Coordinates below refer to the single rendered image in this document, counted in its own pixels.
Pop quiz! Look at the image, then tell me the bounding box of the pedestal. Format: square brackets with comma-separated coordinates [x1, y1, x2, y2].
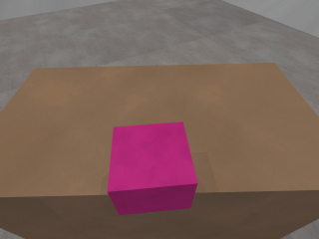
[0, 63, 319, 239]

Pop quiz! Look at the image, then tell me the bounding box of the carton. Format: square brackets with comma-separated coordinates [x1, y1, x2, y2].
[107, 121, 198, 215]

